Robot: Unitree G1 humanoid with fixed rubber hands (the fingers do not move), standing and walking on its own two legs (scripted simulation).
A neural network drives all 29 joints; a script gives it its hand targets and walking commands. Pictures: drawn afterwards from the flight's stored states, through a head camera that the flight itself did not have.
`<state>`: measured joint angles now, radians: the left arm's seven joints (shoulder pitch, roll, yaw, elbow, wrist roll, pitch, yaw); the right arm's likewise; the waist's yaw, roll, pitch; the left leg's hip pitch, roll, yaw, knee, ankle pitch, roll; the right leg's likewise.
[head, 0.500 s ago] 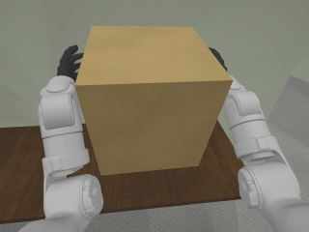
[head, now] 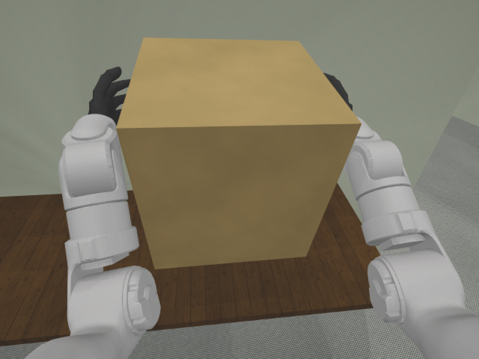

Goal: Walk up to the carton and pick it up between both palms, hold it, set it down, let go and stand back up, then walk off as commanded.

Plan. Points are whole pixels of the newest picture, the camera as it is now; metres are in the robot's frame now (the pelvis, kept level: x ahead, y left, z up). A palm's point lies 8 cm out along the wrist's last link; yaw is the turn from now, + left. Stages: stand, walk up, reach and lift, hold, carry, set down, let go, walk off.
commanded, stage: hold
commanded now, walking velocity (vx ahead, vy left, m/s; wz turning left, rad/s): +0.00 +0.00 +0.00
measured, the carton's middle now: (228, 152) +0.36 +0.00 +0.22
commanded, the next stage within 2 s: set down in 0.84 s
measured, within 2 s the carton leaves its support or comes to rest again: neither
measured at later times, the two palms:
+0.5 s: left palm (109, 123) +0.36 +0.17 +0.28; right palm (340, 123) +0.35 -0.18 +0.27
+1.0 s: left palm (96, 121) +0.36 +0.18 +0.28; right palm (328, 121) +0.36 -0.16 +0.26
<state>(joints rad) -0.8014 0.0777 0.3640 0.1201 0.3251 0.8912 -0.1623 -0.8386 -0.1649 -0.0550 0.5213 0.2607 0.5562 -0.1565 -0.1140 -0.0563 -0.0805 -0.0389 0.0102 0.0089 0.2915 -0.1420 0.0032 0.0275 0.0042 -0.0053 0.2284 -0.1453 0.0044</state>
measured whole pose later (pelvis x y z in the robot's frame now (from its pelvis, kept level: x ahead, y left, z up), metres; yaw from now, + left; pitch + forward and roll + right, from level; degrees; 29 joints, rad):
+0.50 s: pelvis +0.00 +0.00 +0.00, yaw +0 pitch -7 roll -1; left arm -0.78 0.08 0.36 0.09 0.32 0.90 -0.16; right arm -0.83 -0.17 -0.04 0.49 0.28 0.57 -0.17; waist -0.12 -0.05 -0.08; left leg -0.03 0.02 0.01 0.30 -0.15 0.00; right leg 0.04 0.01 -0.01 0.23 -0.15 0.00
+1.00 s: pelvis +0.00 +0.00 +0.00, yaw +1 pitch -7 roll +0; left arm -0.83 0.08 0.39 0.17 0.32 0.83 -0.17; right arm -0.84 -0.16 -0.05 0.55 0.24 0.50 -0.16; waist -0.09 -0.06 -0.05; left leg -0.02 0.01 0.00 0.28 -0.13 0.00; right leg 0.04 0.00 -0.02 0.23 -0.15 0.00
